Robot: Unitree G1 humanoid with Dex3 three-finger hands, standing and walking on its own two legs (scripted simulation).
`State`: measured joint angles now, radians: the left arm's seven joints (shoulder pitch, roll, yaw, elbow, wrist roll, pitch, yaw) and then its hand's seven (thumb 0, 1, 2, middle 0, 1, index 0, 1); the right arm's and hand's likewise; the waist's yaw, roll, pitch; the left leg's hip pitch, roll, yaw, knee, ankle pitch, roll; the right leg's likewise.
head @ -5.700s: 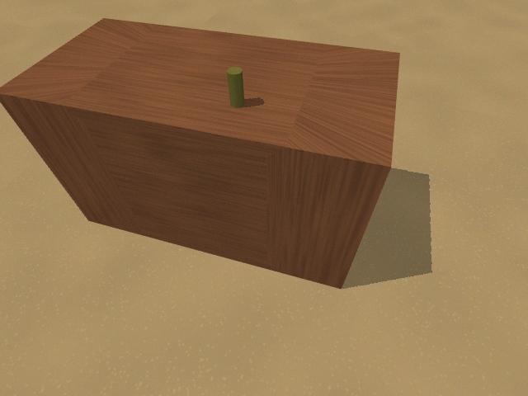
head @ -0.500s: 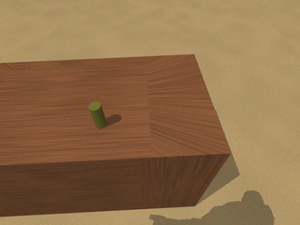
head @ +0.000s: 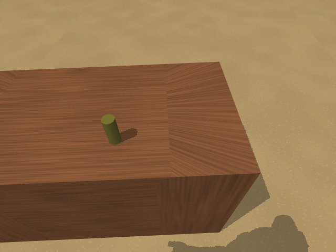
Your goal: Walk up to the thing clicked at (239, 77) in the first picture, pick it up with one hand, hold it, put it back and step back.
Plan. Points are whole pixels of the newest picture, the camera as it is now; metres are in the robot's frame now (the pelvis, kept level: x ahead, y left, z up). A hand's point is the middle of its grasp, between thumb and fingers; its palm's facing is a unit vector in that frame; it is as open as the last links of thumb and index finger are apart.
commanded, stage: stand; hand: left
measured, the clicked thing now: (111, 130) +0.48 +0.19 -0.03
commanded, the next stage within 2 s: rise first in 0.32 s
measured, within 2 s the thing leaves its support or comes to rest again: neither
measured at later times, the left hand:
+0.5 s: hand out of the picture +0.10 +0.25 -0.15, palm faces +0.04 -0.94 -0.33, open 7.8 cm
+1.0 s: hand (64, 239) +0.17 +0.26 -0.05, palm faces +0.31 -0.88 -0.36, open 16.9 cm
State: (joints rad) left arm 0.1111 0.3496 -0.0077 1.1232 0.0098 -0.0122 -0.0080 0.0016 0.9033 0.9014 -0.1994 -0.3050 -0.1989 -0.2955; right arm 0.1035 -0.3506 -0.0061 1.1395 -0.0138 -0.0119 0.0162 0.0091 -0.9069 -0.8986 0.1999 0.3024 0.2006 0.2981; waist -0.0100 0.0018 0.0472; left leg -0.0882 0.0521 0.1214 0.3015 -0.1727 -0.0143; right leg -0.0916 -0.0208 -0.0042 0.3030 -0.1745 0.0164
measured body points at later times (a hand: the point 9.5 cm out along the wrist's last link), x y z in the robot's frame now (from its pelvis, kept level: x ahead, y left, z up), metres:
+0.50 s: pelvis +0.00 +0.00 +0.00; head +0.02 +0.00 +0.45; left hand +0.10 +0.29 -0.13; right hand +0.09 -0.29 -0.13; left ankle +0.00 +0.12 -0.75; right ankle +0.00 -0.13 -0.75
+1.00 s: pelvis +0.01 +0.00 +0.00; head +0.02 -0.01 +0.45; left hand +0.15 +0.31 -0.03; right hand +0.18 -0.25 -0.09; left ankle -0.01 +0.12 -0.75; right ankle +0.00 -0.13 -0.75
